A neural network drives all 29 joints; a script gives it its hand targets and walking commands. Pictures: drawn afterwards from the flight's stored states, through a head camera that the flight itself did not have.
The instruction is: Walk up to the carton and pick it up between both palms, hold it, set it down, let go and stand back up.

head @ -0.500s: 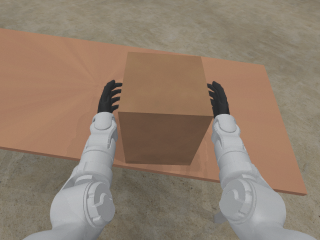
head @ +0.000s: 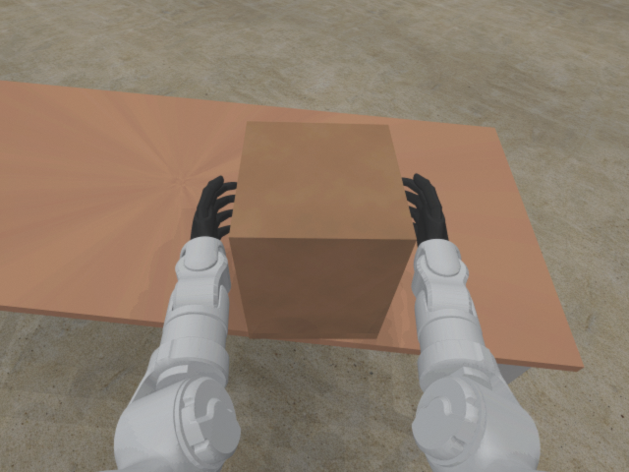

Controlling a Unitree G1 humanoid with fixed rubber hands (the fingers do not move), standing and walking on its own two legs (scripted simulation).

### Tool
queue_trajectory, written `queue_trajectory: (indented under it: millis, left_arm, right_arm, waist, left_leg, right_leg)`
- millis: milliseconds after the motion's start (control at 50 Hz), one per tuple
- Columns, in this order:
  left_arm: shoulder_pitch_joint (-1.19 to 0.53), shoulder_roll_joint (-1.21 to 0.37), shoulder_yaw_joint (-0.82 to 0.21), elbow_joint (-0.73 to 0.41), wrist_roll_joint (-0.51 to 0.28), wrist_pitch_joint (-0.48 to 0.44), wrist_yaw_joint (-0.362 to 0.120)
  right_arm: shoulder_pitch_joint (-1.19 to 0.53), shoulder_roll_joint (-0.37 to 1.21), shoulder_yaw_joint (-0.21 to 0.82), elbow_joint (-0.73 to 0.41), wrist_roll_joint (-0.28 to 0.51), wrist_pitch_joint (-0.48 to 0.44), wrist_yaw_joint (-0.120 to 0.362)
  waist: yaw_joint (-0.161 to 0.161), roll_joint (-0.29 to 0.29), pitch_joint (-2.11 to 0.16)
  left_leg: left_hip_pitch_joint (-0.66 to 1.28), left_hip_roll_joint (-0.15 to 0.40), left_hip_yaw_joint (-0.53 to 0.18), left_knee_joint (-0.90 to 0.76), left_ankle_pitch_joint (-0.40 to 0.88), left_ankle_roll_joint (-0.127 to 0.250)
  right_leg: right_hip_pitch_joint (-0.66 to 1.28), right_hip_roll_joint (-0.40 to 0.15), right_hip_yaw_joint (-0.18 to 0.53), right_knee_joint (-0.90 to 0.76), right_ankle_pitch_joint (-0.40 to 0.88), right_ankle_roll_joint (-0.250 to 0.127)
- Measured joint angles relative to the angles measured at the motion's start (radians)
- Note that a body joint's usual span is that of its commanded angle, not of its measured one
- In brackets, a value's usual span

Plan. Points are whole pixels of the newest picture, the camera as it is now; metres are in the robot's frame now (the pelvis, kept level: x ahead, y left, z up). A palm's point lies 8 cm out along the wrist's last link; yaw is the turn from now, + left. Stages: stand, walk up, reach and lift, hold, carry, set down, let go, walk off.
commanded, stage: reach and lift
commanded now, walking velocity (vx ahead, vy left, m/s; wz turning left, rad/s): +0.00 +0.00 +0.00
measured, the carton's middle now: (315, 236) +0.45 +0.02 +0.03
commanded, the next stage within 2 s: none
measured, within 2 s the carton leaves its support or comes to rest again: leaves its support in 0.86 s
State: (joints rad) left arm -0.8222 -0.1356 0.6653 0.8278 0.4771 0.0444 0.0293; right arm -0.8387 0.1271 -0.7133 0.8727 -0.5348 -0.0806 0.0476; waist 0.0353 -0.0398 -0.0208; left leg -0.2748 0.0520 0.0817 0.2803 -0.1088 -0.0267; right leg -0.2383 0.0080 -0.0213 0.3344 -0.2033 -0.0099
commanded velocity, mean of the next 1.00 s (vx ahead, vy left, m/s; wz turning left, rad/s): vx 0.00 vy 0.00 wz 0.00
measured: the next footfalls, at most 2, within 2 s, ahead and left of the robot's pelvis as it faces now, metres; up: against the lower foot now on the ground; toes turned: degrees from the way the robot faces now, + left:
none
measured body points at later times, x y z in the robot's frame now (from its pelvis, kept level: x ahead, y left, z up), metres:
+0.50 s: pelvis +0.00 +0.01 +0.00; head +0.04 +0.03 +0.45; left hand +0.42 +0.17 +0.08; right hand +0.43 -0.13 +0.09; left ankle +0.01 +0.14 -0.75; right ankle -0.03 -0.10 -0.75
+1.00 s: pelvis +0.00 +0.01 +0.00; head +0.03 +0.03 +0.45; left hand +0.41 +0.17 +0.08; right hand +0.43 -0.12 +0.10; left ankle +0.01 +0.14 -0.75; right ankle -0.03 -0.10 -0.75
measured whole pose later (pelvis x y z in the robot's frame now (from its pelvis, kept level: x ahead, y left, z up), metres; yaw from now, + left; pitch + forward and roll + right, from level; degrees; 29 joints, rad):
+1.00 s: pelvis +0.00 +0.01 +0.00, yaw +0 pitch +5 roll +0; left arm -0.77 -0.12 0.59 0.80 0.43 0.10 0.05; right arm -0.83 0.12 -0.68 0.92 -0.48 -0.11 0.03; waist 0.01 -0.05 -0.03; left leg -0.25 0.05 0.09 0.29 -0.12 -0.02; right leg -0.20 -0.01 -0.06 0.32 -0.20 -0.01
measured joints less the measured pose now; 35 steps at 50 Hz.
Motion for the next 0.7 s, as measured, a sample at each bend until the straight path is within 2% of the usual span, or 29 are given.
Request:
queue_trajectory:
  millis: [120, 340, 560, 700]
  left_arm:
    - [0.002, -0.001, 0.007, -0.004, -0.005, 0.007, -0.007]
    - [0.019, -0.015, -0.034, -0.047, -0.006, 0.049, 0.016]
    - [0.036, -0.028, -0.067, -0.075, -0.011, 0.057, 0.03]
    - [0.032, -0.016, -0.059, -0.047, -0.027, 0.06, 0.027]
  right_arm:
    - [0.001, 0.014, -0.014, -0.025, -0.008, 0.013, 0.01]
    - [-0.013, -0.008, -0.048, 0.023, -0.005, 0.0, 0.039]
    - [0.011, -0.021, -0.025, 0.027, 0.026, -0.02, 0.036]
    - [0.019, -0.017, -0.002, 0.016, 0.029, 0.002, 0.024]
  waist:
    - [0.005, -0.012, 0.001]
    - [-0.004, -0.022, -0.006]
    - [-0.007, -0.005, -0.015]
    - [-0.003, -0.003, -0.021]
  left_leg:
    - [0.013, -0.004, 0.013, -0.006, -0.001, 0.005]
    - [0.004, -0.006, 0.027, 0.018, -0.018, 0.015]
    - [-0.021, -0.001, 0.023, 0.035, -0.023, 0.014]
    - [-0.007, -0.001, 0.02, 0.019, -0.013, 0.01]
  right_leg:
    - [0.008, -0.007, 0.003, -0.003, 0.001, 0.005]
    - [0.011, -0.015, 0.001, -0.014, 0.008, 0.01]
    - [-0.006, -0.013, -0.014, -0.012, 0.01, 0.007]
    - [-0.001, -0.013, -0.022, -0.007, 0.006, 0.002]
